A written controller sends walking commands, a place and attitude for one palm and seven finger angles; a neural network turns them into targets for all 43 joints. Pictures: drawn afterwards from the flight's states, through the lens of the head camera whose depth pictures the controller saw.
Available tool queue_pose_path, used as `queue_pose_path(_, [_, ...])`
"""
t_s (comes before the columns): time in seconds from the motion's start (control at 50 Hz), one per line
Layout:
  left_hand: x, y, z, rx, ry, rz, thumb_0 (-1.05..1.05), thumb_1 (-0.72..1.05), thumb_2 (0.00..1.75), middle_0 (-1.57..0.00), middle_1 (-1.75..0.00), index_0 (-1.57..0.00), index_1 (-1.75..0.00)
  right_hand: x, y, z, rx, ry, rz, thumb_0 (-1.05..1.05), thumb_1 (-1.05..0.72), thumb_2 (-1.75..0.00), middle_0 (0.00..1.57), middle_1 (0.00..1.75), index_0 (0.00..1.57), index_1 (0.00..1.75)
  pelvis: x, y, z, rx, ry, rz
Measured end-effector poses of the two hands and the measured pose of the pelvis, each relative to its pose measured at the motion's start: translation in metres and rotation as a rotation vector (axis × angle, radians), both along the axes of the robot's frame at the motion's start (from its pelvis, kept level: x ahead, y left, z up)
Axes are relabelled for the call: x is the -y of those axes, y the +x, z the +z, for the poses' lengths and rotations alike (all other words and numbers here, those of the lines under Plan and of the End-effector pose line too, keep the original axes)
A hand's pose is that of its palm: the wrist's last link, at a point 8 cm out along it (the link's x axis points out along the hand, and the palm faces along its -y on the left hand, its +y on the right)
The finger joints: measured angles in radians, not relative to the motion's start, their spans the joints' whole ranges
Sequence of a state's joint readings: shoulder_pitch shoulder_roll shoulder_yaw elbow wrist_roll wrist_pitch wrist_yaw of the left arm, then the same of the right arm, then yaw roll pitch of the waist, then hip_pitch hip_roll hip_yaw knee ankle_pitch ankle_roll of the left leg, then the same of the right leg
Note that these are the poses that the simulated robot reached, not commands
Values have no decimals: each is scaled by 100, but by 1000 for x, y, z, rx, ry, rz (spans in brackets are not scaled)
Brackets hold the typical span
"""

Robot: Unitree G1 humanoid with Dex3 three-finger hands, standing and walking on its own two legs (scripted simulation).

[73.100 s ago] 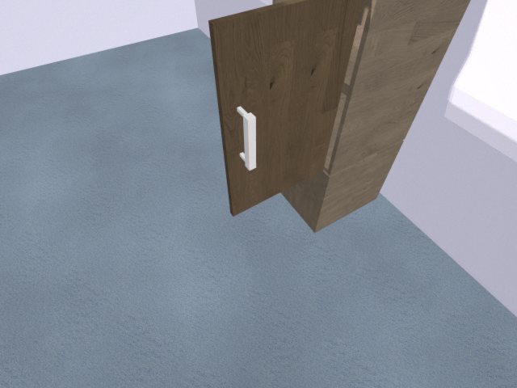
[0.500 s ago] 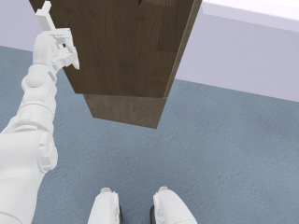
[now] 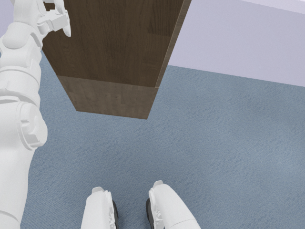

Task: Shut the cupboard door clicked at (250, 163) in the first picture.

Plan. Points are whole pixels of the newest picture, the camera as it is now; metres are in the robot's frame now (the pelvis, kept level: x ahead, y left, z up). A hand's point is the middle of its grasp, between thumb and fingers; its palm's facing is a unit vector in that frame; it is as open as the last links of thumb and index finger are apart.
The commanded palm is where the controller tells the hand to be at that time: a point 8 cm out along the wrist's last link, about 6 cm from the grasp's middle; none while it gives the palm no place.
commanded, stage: push the door shut along its arc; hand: left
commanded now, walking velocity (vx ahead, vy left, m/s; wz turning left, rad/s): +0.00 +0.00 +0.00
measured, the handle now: (26, 3) +0.64 +0.19 +0.10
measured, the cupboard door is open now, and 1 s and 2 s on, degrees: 1 0 0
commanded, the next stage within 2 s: pull the fist back off the door in 0.16 s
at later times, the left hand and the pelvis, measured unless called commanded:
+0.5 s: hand (72, 11) +0.61 +0.10 +0.11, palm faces +0.16 -0.99 +0.00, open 2.8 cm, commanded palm +0.58 +0.12 +0.10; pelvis +0.00 -0.01 +0.00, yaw +0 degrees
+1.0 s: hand (79, 36) +0.54 +0.09 +0.10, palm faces +0.11 -0.99 -0.01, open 3.1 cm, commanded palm +0.50 +0.13 +0.10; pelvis +0.03 -0.02 +0.03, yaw +2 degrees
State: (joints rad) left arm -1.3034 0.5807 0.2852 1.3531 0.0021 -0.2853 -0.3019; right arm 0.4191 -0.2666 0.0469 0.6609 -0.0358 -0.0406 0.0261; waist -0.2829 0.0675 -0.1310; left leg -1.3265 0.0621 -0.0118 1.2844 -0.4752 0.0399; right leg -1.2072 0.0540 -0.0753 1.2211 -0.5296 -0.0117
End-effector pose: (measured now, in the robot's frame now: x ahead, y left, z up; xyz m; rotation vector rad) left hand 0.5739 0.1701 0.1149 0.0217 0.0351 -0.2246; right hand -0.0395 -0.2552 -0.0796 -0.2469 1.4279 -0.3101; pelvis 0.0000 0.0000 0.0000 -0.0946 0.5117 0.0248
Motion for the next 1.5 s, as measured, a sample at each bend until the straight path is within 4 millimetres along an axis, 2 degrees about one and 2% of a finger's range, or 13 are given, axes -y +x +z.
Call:
queue_pose_path(0.12, [10, 18, 1, -5, -8, -22, 2, 89, 91, -130, -150, -130, -150, -5, -10, -1, -23, 2, -31, 0, -91, -90, 20, 30, 20, 30, 0, 3, -4, -20, -1, -12])
queue_pose_path(0.3, [3, 26, -1, -20, -20, -35, -1, 80, 90, -129, -150, -131, -150, -11, -24, -2, -82, 8, -50, 0, -91, -90, 20, 30, 20, 30, 2, 5, -8, -38, -5, -16])
queue_pose_path(0.4, [9, 15, -8, -27, -112, 228, -1, 72, 93, -130, -150, -133, -150, -14, -20, -1, -87, 59, 8, 0, -91, -90, 20, 30, 20, 30, 3, 4, -4, -35, -3, -10])
queue_pose_path(0.46, [17, 9, -9, -10, -72, 357, -3, 73, 93, -130, -150, -133, -150, -15, -15, -1, -65, 85, 31, 0, -91, -90, 20, 30, 20, 30, 5, 3, -2, -31, 0, -6])
queue_pose_path(0.54, [24, 4, -5, 31, 13, 378, -2, 79, 92, -129, -150, -132, -150, -14, -12, -1, -36, 103, 11, 0, -91, -90, 20, 30, 20, 30, 7, 3, 2, -17, 6, -7])
queue_pose_path(0.7, [24, -15, -2, -2, 2, 354, 1, 87, 91, -130, -150, -131, -150, -10, -8, 7, -41, 136, -3, 0, -91, -90, 20, 30, 20, 30, 11, 10, 19, 27, 29, -11])
queue_pose_path(0.84, [24, -36, -4, 20, 1, 353, 2, 89, 91, -130, -150, -130, -150, 6, 10, 13, -36, 126, 26, 0, -91, -90, 20, 30, 20, 30, 16, 19, 29, 58, 44, -2])
queue_pose_path(1.0, [32, -58, -13, 41, -6, 339, 2, 90, 90, -130, -150, -130, -150, 25, 49, 13, 26, 97, 62, 0, -91, -90, 20, 30, 20, 30, 21, 26, 33, 80, 57, 5])
queue_pose_path(1.14, [35, -77, -13, 52, 3, 344, 2, 90, 90, -130, -150, -130, -150, 27, 88, 8, 110, 110, 92, 0, -91, -90, 20, 30, 20, 30, 25, 30, 37, 106, 72, 3])
queue_pose_path(1.22, [35, -81, -10, 45, 17, 349, 2, 89, 90, -130, -150, -131, -150, 25, 103, 6, 149, 120, 109, 0, -91, -90, 20, 30, 20, 30, 27, 29, 38, 117, 76, 9])
queue_pose_path(1.36, [30, -82, 3, 85, 2, 347, 2, 89, 90, -130, -150, -130, -150, 24, 107, 4, 175, 128, 99, 0, -91, -90, 20, 30, 20, 30, 30, 27, 38, 124, 82, 2])
queue_pose_path(1.42, [24, -97, 12, 94, 13, 341, 2, 90, 90, -130, -150, -130, -150, 22, 105, 9, 180, 146, 78, 0, -91, -90, 20, 30, 20, 30, 30, 29, 46, 150, 88, -10])
queue_pose_path(1.5, [11, -126, 19, 54, 19, 350, 2, 90, 90, -129, -150, -130, -150, 19, 107, 21, 202, 164, 65, 0, -91, -90, 20, 30, 20, 30, 30, 33, 61, 203, 94, -15])
